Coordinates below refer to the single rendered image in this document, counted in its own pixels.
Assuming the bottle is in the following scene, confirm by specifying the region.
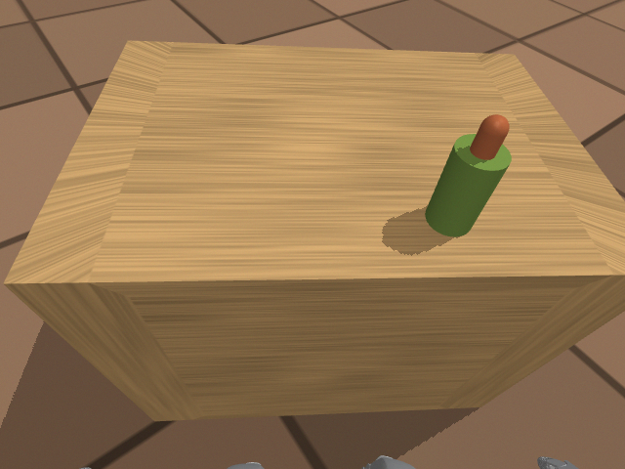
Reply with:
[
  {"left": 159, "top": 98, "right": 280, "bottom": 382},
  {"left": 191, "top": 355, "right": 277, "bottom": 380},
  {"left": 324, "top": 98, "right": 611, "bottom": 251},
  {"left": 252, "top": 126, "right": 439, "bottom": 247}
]
[{"left": 425, "top": 114, "right": 512, "bottom": 237}]

